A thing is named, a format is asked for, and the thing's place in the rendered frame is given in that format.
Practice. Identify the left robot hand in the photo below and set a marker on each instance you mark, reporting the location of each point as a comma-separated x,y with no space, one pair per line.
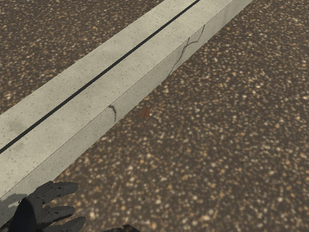
30,216

